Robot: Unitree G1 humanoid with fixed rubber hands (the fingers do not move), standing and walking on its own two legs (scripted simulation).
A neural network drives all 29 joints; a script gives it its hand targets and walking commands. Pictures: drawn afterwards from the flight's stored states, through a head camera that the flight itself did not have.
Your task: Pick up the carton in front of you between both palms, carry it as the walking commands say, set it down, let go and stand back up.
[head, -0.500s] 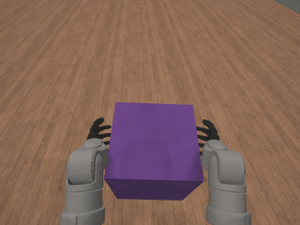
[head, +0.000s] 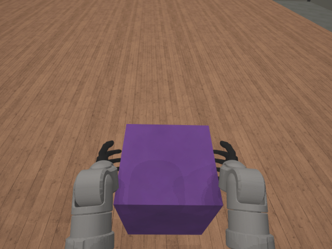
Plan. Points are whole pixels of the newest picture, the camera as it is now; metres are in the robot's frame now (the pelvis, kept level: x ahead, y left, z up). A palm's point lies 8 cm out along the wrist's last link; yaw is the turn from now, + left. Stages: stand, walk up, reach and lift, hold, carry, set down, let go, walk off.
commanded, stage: carry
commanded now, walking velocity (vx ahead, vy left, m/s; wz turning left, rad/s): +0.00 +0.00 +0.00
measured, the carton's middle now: (166, 182) +0.32 +0.00 -0.01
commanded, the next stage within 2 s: hold in 1.26 s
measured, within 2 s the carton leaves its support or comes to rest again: neither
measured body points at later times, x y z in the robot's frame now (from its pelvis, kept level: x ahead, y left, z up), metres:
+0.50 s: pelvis -0.03 +0.01 +0.00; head -0.07 +0.01 +0.45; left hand +0.26 +0.15 +0.06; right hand +0.26 -0.14 +0.06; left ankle -0.10 +0.11 -0.73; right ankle +0.00 -0.10 -0.73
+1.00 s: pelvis -0.07 +0.01 +0.00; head -0.10 +0.00 +0.45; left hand +0.24 +0.16 +0.03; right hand +0.24 -0.14 +0.03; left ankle -0.10 +0.11 -0.73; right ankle +0.00 -0.10 -0.73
